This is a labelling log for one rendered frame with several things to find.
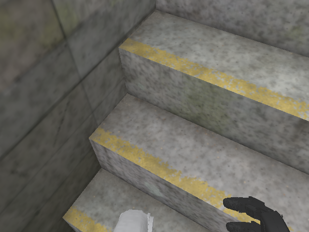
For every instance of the robot right hand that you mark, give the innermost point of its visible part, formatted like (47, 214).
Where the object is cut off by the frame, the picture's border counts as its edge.
(270, 221)

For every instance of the robot left thigh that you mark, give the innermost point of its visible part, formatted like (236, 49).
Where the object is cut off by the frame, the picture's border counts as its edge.
(135, 221)

